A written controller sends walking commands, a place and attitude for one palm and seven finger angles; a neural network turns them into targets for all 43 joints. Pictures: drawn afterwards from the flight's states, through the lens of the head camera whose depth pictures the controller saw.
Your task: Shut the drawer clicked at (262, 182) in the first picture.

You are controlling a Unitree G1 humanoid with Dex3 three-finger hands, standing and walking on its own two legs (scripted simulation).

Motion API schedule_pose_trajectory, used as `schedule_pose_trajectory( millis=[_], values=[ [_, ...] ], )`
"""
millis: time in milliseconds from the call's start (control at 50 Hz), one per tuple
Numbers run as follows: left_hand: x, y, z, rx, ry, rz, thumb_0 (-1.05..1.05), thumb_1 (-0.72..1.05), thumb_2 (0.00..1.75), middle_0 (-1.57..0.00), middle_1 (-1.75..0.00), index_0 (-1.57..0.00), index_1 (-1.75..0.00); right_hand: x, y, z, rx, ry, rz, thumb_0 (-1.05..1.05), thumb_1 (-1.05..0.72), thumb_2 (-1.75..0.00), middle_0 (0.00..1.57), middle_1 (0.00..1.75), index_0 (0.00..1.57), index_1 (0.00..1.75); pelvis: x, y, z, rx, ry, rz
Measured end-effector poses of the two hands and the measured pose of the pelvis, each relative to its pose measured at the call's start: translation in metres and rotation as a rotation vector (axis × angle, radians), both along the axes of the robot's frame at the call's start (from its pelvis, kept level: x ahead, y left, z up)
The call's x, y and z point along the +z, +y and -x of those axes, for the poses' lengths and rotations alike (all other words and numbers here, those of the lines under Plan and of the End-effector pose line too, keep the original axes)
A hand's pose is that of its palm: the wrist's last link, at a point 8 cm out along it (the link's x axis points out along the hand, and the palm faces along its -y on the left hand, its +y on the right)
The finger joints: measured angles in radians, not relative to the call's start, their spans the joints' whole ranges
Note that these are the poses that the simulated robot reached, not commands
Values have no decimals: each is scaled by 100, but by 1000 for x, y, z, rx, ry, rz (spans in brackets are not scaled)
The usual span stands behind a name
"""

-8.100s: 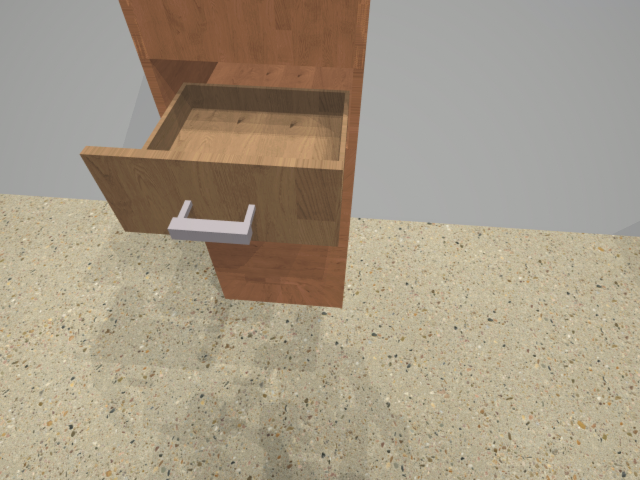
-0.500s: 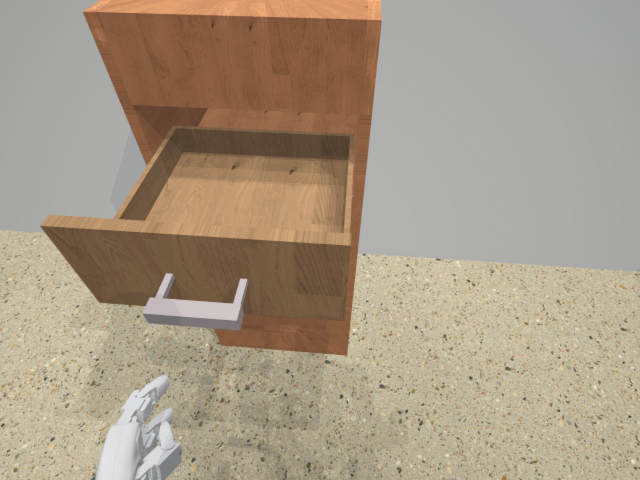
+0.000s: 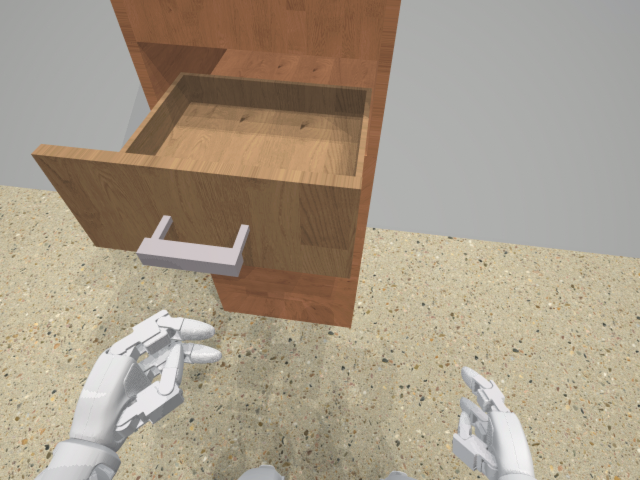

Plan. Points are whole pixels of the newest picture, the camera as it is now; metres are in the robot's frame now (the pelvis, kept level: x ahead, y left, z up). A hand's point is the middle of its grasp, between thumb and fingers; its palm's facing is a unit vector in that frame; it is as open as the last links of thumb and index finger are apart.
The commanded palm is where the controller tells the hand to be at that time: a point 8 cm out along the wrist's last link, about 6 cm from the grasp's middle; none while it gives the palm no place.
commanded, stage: raise the hand and make a fist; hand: left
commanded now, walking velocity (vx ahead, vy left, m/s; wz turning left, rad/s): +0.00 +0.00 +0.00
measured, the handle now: (197, 242) +0.37 +0.19 +0.10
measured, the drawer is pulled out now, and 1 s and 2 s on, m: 0.29 0.29 0.29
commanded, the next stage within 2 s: bring the fist close to the handle in 1.24 s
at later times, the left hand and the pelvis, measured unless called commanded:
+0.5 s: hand (152, 364) +0.20 +0.17 +0.14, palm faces -0.03 -1.00 -0.08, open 3.1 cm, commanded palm +0.15 +0.22 +0.15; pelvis +0.03 +0.02 +0.02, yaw -1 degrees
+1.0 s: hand (135, 341) +0.20 +0.17 +0.19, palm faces -0.03 -0.99 -0.12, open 3.3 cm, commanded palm +0.15 +0.22 +0.20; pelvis +0.03 +0.01 +0.04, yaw -1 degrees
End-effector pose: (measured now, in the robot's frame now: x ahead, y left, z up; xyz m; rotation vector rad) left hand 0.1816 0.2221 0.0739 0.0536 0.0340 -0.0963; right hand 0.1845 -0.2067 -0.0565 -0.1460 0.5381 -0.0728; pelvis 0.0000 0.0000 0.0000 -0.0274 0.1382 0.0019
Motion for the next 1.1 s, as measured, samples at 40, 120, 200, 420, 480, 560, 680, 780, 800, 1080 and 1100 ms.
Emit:
schedule_pose_trajectory(
  millis=[40,120,200,420,480,560,680,780,800,1080,1100],
  values=[
    [5,3,-5,9,22,-2,2,89,90,-73,-88,-72,-88,-3,1,14,-31,35,-18,1,-90,-90,21,30,21,30,5,2,-3,-9,-4,-5],
    [17,12,-4,56,28,-11,2,89,90,-81,-96,-80,-96,-4,-4,33,-75,80,-15,2,-90,-90,21,30,21,30,11,6,-8,-19,-12,-9],
    [28,14,2,67,4,-21,2,90,90,-89,-105,-88,-105,0,-13,38,-80,80,20,2,-90,-90,21,30,21,30,14,11,-12,-18,-18,-7],
    [54,4,3,53,-57,-18,2,89,90,-111,-129,-111,-129,31,-8,-8,-40,-75,47,2,-90,-90,20,30,20,30,20,20,-22,-14,-49,-4],
    [65,3,2,59,-84,-23,2,89,90,-117,-135,-117,-135,41,3,-23,-8,-121,26,2,-90,-90,20,30,20,30,22,21,-25,-13,-60,-4],
    [79,1,2,56,-101,-23,2,89,90,-125,-144,-125,-144,50,18,-38,33,-167,-7,1,-90,-90,20,30,20,30,26,21,-29,-11,-78,-3],
    [93,2,7,60,-91,-41,2,89,90,-135,-154,-134,-154,57,32,-47,72,-186,-38,1,-90,-90,21,30,21,30,31,19,-32,-9,-105,-4],
    [106,3,8,71,-112,-55,2,89,90,-138,-158,-138,-158,57,31,-45,86,-178,-40,1,-90,-90,21,30,21,30,35,17,-33,-4,-122,-4],
    [110,3,8,70,-119,-57,2,89,90,-139,-158,-138,-158,57,30,-44,86,-177,-39,1,-90,-90,21,30,21,30,36,16,-33,-3,-125,-5],
    [115,2,5,74,-80,-61,2,89,90,-140,-160,-140,-160,59,-1,-30,21,-178,-16,2,-90,-90,21,30,21,30,42,4,-31,-13,-149,-14],
    [115,3,6,78,-82,-62,2,89,90,-140,-160,-140,-160,60,-3,-29,20,-180,-13,2,-90,-90,21,30,21,30,42,3,-31,-12,-150,-14]
  ],
)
